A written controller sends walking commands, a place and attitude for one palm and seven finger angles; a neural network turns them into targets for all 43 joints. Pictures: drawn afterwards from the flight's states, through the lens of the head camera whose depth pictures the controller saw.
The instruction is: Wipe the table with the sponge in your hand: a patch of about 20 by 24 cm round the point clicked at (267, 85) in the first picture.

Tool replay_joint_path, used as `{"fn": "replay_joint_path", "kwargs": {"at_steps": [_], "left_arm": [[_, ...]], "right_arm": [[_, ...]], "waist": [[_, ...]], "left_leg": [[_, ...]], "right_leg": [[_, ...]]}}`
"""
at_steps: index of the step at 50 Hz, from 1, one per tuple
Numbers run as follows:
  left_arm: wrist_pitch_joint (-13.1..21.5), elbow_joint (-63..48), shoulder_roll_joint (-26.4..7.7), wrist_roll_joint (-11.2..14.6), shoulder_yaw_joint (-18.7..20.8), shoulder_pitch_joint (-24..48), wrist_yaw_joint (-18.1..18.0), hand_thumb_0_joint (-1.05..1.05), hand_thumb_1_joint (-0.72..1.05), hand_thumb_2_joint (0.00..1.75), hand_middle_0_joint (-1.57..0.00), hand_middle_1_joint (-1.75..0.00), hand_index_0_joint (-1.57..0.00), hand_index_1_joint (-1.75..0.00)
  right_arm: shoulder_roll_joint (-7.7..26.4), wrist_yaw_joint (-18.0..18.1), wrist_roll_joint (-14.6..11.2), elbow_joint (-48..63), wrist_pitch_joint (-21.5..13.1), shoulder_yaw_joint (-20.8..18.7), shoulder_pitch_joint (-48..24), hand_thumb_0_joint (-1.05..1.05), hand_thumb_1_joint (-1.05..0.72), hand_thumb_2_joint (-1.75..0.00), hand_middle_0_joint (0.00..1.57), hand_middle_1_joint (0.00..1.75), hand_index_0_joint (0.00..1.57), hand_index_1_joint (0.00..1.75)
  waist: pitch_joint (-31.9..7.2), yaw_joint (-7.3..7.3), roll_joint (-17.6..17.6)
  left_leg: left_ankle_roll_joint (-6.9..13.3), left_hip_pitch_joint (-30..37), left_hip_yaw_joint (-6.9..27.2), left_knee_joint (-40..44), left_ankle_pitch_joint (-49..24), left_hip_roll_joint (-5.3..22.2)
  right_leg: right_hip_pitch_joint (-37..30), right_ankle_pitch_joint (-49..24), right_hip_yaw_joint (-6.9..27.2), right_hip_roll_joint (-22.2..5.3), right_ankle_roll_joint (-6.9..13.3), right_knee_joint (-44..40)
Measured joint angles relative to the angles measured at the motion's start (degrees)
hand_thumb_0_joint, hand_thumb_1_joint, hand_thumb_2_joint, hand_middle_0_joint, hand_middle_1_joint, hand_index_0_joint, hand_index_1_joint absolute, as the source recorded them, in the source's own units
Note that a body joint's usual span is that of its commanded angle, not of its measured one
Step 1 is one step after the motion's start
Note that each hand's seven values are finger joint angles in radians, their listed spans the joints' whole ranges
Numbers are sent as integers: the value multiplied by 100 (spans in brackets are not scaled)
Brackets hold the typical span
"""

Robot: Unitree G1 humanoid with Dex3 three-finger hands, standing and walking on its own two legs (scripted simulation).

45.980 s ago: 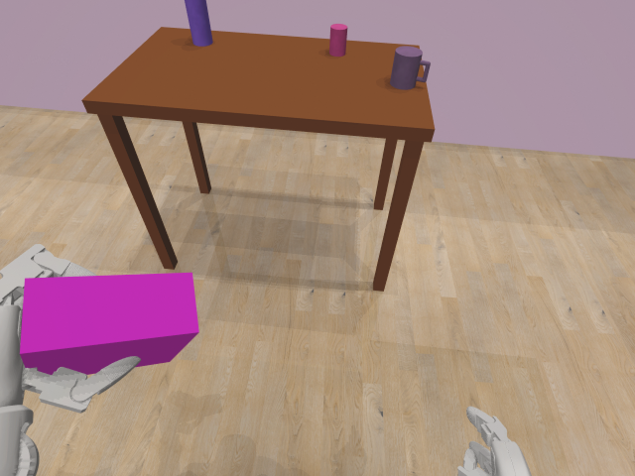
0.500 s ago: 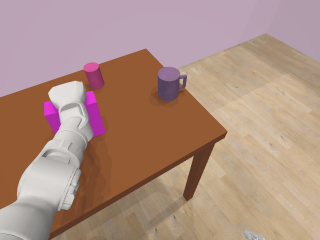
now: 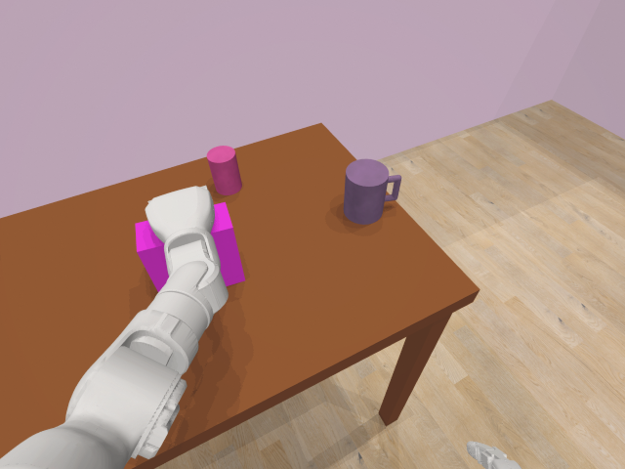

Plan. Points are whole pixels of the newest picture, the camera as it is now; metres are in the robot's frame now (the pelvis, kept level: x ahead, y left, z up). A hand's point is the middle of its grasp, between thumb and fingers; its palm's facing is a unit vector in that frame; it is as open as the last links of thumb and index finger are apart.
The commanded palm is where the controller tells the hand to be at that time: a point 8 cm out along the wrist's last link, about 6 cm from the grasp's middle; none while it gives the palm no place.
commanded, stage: wipe back along the third lane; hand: left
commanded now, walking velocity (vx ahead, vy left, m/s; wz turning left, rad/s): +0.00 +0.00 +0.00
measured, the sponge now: (197, 263) +0.41 +0.21 +0.00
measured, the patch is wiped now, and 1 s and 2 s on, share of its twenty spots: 1.00 1.00 1.00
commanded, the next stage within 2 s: slide back across to the middle lane in 1.16 s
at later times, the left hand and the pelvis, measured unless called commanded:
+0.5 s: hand (206, 265) +0.37 +0.18 +0.06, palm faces +0.01 -0.06 -1.00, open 10.1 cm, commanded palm +0.32 +0.16 +0.09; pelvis +0.01 -0.01 +0.00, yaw +1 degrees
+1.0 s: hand (217, 296) +0.32 +0.15 +0.06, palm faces +0.01 -0.06 -1.00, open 10.1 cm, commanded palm +0.27 +0.13 +0.09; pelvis -0.01 -0.03 +0.00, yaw +0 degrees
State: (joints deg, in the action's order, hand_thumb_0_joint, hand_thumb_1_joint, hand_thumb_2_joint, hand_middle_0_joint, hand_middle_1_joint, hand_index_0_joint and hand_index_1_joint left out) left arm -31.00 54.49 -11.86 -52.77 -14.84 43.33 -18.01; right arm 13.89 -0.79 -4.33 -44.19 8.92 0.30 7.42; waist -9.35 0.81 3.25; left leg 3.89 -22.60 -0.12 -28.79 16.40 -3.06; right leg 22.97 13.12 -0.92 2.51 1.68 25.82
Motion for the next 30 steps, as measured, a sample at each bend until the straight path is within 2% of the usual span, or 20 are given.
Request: {"fn": "replay_joint_path", "kwargs": {"at_steps": [6,14,21,30], "left_arm": [[-333,-493,255,-46,-301,-278,181,-1,-48,107,-66,-143,-71,-139],[-581,-1106,422,-149,-637,-679,362,-1,-48,107,-66,-143,-71,-139],[-720,-1655,370,-195,-740,-1086,454,-1,-48,107,-66,-143,-71,-139],[-869,-2316,200,-172,-793,-1611,554,-1,-48,107,-66,-143,-71,-139]], "right_arm": [[-37,4,-9,227,178,45,-451,1,-90,-90,20,30,20,30],[-77,-41,-18,439,391,117,-829,1,-90,-90,20,30,20,30],[-77,-74,-30,518,524,193,-887,1,-90,-90,20,30,20,30],[23,-62,-84,519,565,231,-752,1,-90,-90,20,30,20,30]], "waist": [[9,150,-13],[18,298,-43],[70,325,-34],[165,282,20]], "left_leg": [[1,213,60,61,16,-40],[-28,410,129,83,50,-44],[-66,565,124,115,54,-6],[-108,772,64,211,0,40]], "right_leg": [[-214,62,-53,-39,-1,-23],[-416,131,-118,-41,34,-20],[-557,134,-111,-3,77,-37],[-710,87,-51,42,124,-65]]}}
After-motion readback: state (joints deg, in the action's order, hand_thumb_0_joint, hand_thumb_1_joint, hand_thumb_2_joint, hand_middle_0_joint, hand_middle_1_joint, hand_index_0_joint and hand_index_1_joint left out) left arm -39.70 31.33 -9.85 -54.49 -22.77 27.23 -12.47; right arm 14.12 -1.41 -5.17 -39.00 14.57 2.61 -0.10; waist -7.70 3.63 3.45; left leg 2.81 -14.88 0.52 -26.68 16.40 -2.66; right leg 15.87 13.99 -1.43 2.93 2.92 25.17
